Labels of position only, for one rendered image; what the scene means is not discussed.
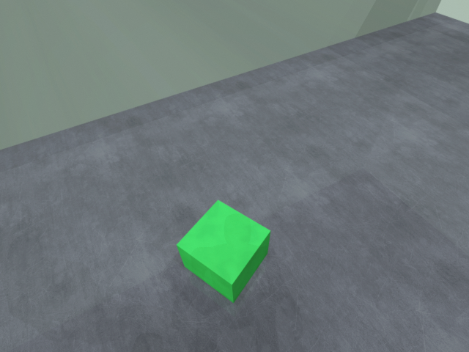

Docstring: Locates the carton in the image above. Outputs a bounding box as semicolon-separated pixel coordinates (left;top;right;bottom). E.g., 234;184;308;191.
177;200;270;303

